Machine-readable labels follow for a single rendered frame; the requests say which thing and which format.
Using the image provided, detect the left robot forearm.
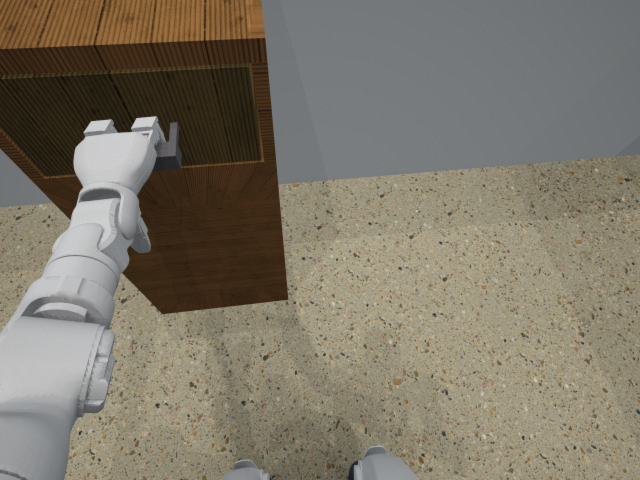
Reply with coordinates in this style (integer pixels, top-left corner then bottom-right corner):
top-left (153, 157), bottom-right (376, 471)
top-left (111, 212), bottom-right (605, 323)
top-left (0, 182), bottom-right (139, 349)

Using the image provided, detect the robot right thigh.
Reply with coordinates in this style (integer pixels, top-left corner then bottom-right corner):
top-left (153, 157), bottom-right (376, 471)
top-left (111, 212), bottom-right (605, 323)
top-left (354, 454), bottom-right (418, 480)

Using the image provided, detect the handle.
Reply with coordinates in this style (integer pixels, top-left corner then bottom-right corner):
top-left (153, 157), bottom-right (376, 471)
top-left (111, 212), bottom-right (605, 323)
top-left (152, 122), bottom-right (182, 171)

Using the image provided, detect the robot left upper arm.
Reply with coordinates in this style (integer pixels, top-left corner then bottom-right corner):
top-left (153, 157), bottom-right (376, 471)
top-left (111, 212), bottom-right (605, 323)
top-left (0, 316), bottom-right (115, 480)

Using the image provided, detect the left robot hand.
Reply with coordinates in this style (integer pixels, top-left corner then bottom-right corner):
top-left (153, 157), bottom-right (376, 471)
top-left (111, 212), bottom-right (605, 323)
top-left (74, 116), bottom-right (166, 253)

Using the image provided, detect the drawer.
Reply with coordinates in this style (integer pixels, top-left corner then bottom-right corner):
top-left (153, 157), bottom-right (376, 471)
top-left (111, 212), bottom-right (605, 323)
top-left (0, 63), bottom-right (261, 177)

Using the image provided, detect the robot right shin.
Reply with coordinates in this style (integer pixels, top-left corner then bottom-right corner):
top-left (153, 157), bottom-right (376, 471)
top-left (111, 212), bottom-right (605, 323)
top-left (361, 446), bottom-right (387, 460)

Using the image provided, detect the cabinet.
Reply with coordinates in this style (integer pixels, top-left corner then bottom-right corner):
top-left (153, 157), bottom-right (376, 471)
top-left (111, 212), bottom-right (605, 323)
top-left (0, 0), bottom-right (288, 314)

